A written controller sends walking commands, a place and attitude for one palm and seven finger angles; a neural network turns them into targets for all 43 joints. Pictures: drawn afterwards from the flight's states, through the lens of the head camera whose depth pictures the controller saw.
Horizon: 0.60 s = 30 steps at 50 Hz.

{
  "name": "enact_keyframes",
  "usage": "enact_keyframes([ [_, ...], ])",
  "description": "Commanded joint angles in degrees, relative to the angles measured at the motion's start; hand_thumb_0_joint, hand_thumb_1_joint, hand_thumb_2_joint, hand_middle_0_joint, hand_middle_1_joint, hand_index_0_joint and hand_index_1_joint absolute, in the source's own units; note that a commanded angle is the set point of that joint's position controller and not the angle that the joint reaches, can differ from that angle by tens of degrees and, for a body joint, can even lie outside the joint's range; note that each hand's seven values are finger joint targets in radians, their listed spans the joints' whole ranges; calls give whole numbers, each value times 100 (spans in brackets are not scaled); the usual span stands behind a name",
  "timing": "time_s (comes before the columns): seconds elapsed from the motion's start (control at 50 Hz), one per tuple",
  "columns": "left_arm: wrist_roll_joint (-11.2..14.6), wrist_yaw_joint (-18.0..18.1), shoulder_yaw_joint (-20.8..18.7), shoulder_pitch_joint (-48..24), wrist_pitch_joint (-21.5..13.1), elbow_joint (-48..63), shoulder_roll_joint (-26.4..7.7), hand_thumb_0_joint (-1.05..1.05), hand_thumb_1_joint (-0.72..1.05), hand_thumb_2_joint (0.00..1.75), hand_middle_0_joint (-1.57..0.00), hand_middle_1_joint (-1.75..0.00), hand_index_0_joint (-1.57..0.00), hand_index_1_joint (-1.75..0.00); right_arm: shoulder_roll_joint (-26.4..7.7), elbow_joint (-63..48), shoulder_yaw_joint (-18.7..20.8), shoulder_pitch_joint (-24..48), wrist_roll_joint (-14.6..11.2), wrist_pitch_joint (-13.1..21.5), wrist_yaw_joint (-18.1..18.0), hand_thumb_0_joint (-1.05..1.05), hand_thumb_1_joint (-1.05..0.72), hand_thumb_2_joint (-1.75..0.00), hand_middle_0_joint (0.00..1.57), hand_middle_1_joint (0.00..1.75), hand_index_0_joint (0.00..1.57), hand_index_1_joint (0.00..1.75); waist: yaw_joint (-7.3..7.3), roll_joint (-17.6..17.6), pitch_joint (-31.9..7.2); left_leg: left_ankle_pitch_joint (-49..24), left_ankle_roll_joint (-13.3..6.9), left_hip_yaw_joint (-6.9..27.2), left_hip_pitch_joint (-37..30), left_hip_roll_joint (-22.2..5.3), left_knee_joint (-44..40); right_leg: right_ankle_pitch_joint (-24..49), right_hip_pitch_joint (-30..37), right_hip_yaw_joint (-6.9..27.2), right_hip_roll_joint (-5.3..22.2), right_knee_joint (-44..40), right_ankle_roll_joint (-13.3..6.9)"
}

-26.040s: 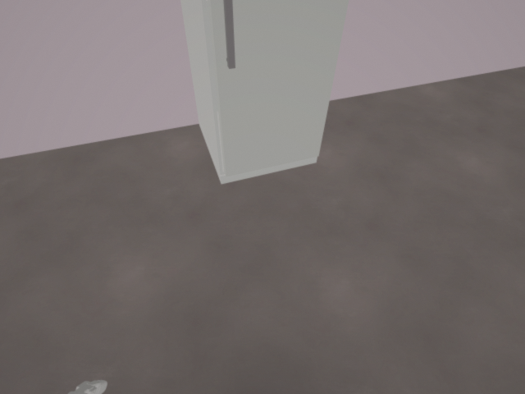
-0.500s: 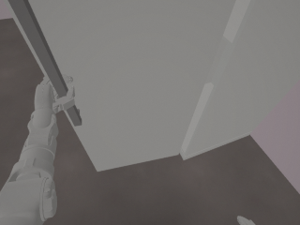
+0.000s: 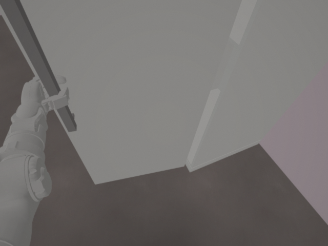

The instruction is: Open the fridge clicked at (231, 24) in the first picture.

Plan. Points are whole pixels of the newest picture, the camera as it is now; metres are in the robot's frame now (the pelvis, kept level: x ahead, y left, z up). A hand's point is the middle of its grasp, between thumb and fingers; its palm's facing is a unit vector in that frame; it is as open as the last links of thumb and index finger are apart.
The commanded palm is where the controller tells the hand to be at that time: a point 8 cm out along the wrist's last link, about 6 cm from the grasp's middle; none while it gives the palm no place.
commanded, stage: loosen the grip on the handle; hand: left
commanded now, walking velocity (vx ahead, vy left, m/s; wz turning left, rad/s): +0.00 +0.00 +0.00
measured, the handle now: (44, 64) +0.51 +0.26 +0.16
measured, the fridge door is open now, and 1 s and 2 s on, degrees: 80 76 76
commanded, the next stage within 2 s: slip the hand off the handle in 0.48 s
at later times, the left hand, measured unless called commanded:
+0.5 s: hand (58, 103) +0.47 +0.26 +0.06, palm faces +0.24 -0.95 -0.18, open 13.8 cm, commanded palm +0.44 +0.29 +0.09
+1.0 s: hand (34, 110) +0.46 +0.32 +0.06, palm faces +0.25 -0.95 -0.18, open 14.6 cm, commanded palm +0.42 +0.36 +0.07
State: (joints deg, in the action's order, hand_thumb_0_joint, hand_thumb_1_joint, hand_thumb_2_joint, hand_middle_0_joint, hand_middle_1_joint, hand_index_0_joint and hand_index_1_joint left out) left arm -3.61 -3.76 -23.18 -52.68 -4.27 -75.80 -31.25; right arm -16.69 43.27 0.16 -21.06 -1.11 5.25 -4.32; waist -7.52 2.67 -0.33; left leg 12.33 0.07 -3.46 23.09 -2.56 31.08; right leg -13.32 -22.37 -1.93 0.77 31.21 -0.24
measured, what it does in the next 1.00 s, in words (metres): stands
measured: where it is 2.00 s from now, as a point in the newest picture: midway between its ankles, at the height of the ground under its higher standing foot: outside the picture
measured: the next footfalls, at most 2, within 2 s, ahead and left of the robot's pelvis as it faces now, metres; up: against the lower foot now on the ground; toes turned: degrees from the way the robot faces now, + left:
none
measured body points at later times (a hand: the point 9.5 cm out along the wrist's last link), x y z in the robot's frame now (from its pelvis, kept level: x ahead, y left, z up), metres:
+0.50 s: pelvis +0.03 +0.01 -0.01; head +0.09 +0.03 +0.44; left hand +0.46 +0.31 +0.08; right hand +0.13 -0.25 -0.11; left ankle +0.04 +0.12 -0.73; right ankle +0.03 -0.12 -0.73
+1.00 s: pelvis +0.04 +0.01 -0.01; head +0.10 +0.03 +0.43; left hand +0.44 +0.37 +0.07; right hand +0.09 -0.27 -0.12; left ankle +0.04 +0.12 -0.73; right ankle +0.03 -0.12 -0.73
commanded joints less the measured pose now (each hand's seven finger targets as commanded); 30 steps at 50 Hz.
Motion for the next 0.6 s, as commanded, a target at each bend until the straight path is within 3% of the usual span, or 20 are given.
enact_keyframes([
  [0.0,-134,138,45,-1637,-411,1899,-1569,0,17,55,-45,-140,-45,-140,-959,-786,385,98,87,374,65,0,-90,-90,20,30,20,30,423,-1823,-1690,84,-104,-10,-897,241,-392,68,31,0,-31,-428,-210],
  [0.02,-170,201,228,-1561,-473,2182,-1375,0,5,49,-45,-140,-45,-140,-937,-854,373,95,78,372,108,0,-90,-90,20,30,20,30,388,-1572,-1566,205,-132,32,-794,206,-383,-47,-28,-21,-45,-406,-225],
  [0.06,-57,226,267,-1372,-529,2519,-1179,0,-19,37,-45,-140,-45,-140,-947,-993,422,63,37,355,139,0,-90,-90,20,30,20,30,355,-617,-1792,88,-238,15,-712,163,-332,-55,197,-37,-90,-418,-166],
  [0.08,134,236,217,-1139,-441,2513,-1049,0,-31,32,-45,-140,-45,-140,-955,-1031,444,86,-4,349,147,0,-90,-90,20,30,20,30,415,-307,-1823,101,-244,4,-662,158,-324,-80,289,-16,-100,-428,-142],
  [0.1,310,248,-42,-1016,-350,2609,-1208,0,-43,26,-44,-138,-44,-138,-999,-1052,458,109,-37,340,136,0,-90,-90,20,30,20,30,486,-157,-1936,42,-247,-28,-617,169,-306,-14,436,31,-86,-438,-115],
  [0.14,560,214,10,-1064,-139,2781,-1061,0,-55,20,-41,-135,-41,-135,-992,-1073,438,110,-121,334,103,0,-90,-90,20,30,20,30,499,-123,-2020,-150,-246,-6,-700,173,-285,248,576,27,-69,-409,-102],
  [0.24,190,381,479,-1288,194,3727,-721,0,-55,20,-34,-127,-34,-127,-879,-1051,432,28,-118,319,141,0,-90,-90,20,30,20,30,406,-891,-2088,-1007,-233,118,-1192,157,-53,817,148,-71,-111,-193,-110],
  [0.26,172,439,408,-1237,207,3827,-757,0,-55,20,-33,-125,-33,-125,-875,-1043,440,-9,-109,310,145,0,-90,-90,20,30,20,30,413,-760,-2182,-1219,-229,174,-1238,138,-21,935,166,-83,-134,-161,-102],
  [0.28,48,505,27,-1347,273,2570,-1306,0,-55,20,-32,-123,-32,-123,-936,-789,387,-209,-90,230,84,0,-90,-90,20,30,20,30,177,-173,-1438,-773,-239,160,-679,143,45,725,-144,-82,-130,-195,-41],
  [0.32,185,476,153,-1651,151,2873,-1034,0,-55,20,-29,-120,-29,-120,-894,-905,380,-199,-84,182,96,0,-90,-90,20,30,20,30,191,-19,-1776,-661,-248,179,-559,202,76,783,58,-49,-118,-121,-13],
  [0.34,226,443,127,-1778,32,3123,-1087,0,-55,20,-28,-118,-28,-118,-888,-939,380,-163,-80,203,77,0,-90,-90,20,30,20,30,272,-232,-2072,-878,-248,181,-745,215,136,967,175,-21,-114,-59,-45],
  [0.36,210,404,224,-2014,-105,3362,-1016,0,-55,20,-26,-117,-26,-117,-856,-921,393,-185,-63,217,80,0,-90,-90,20,30,20,30,224,-606,-2483,-1193,-226,209,-1100,199,212,1138,153,-2,-118,29,-50],
  [0.38,201,368,342,-1952,-231,3610,-833,0,-55,20,-25,-115,-25,-115,-798,-922,401,-225,-54,232,95,0,-90,-90,20,30,20,30,290,-1048,-2834,-1648,-180,252,-1459,176,322,1290,76,-4,-130,125,-80],
  [0.4,219,302,618,-1950,-318,3726,-502,0,-55,20,-25,-115,-25,-115,-746,-900,387,-254,-52,250,111,0,-90,-90,20,30,20,30,222,-1175,-2900,-2053,-158,327,-1724,124,426,1357,-128,-33,-156,170,-78],
  [0.42,254,279,606,-1858,-353,3674,-441,0,-55,20,-25,-115,-25,-115,-747,-842,396,-296,-42,251,119,0,-90,-90,20,30,20,30,238,-1209,-2888,-2250,-132,402,-1841,84,488,1310,-291,-54,-174,175,-73],
  [0.46,372,276,451,-1695,-332,3499,-561,0,-55,20,-25,-115,-25,-115,-788,-790,394,-338,-52,220,135,0,-90,-90,20,30,20,30,244,-819,-2666,-2382,-139,460,-1643,56,521,1418,-254,-81,-206,184,-47],
  [0.5,434,274,602,-1624,-243,3586,-296,0,-55,20,-25,-115,-25,-115,-770,-832,402,-301,-73,187,170,0,-90,-90,20,30,20,30,245,-813,-2698,-2447,-135,478,-1613,77,535,1490,-226,-105,-206,211,-41],
  [0.54,452,303,518,-1357,-141,3579,-374,0,-55,20,-25,-115,-25,-115,-777,-901,373,-262,-93,156,169,0,-90,-90,20,30,20,30,328,-784,-2526,-2496,-161,439,-1414,115,532,1564,-121,-129,-206,228,-59],
  [0.56,251,340,-257,-1021,-60,2260,-1338,0,-55,20,-25,-115,-25,-115,-873,-648,365,-461,-31,50,129,0,-90,-90,20,30,20,30,299,-127,-1859,-1925,-182,392,-702,140,553,1527,-195,-112,-192,237,-41],
  [0.58,220,273,-163,-935,-88,2343,-1322,0,-55,20,-25,-115,-25,-115,-868,-815,313,-437,-38,-32,139,0,-90,-90,20,30,20,30,360,38,-1769,-1546,-214,314,-282,210,486,1544,-15,-86,-159,267,-12],
])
